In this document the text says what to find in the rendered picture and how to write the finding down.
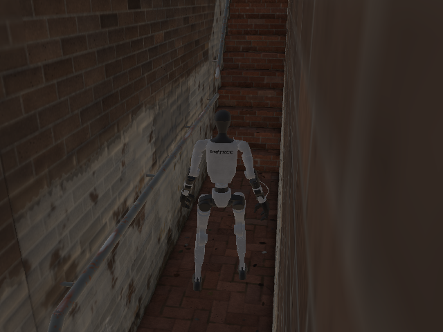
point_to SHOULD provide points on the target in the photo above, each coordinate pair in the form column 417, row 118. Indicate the robot left forearm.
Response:
column 188, row 183

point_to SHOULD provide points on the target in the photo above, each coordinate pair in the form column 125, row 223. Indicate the humanoid robot torso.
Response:
column 221, row 161

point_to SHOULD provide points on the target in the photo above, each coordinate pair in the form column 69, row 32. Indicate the robot left hand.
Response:
column 187, row 198

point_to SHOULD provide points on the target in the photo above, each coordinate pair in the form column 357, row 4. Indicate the humanoid robot head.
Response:
column 222, row 120

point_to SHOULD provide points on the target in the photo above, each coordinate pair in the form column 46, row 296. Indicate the robot right upper arm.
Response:
column 247, row 158

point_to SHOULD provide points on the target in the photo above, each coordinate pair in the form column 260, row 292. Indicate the robot right hand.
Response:
column 265, row 207

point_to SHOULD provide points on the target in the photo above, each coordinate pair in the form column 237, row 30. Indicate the robot right forearm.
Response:
column 257, row 189

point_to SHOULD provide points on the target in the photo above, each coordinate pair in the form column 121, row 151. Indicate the robot left upper arm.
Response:
column 196, row 157

